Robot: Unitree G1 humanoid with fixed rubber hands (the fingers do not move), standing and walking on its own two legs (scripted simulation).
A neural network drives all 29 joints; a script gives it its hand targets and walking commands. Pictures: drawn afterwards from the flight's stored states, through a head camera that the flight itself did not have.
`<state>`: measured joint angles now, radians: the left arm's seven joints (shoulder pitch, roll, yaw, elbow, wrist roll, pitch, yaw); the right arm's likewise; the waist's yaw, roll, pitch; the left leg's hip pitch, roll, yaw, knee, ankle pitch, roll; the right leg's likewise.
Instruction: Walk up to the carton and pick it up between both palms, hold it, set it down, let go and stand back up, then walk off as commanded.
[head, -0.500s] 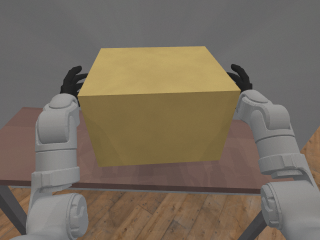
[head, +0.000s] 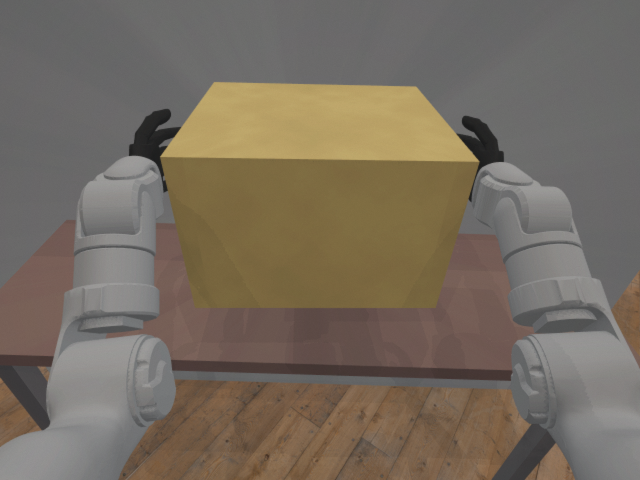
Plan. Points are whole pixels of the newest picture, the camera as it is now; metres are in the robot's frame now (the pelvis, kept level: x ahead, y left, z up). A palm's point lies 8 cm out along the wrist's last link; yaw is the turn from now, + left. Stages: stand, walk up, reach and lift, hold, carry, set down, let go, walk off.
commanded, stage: hold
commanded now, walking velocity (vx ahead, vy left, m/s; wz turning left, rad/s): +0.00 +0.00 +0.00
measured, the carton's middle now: (316, 186) +0.44 +0.00 +0.22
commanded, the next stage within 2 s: none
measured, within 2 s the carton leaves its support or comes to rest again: neither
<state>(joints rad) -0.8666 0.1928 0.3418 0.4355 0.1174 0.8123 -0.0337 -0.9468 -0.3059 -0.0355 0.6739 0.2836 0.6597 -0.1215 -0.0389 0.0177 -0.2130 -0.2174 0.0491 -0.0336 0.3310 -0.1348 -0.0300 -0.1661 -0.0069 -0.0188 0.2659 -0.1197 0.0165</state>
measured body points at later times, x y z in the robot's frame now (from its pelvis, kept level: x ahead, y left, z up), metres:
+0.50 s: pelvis +0.01 +0.01 +0.00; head -0.06 +0.04 +0.44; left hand +0.38 +0.21 +0.24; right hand +0.39 -0.18 +0.26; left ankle +0.02 +0.14 -0.75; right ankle +0.01 -0.13 -0.75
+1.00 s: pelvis +0.00 +0.00 +0.00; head -0.07 +0.00 +0.44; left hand +0.39 +0.20 +0.27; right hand +0.40 -0.20 +0.27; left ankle +0.02 +0.14 -0.75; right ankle +0.01 -0.13 -0.75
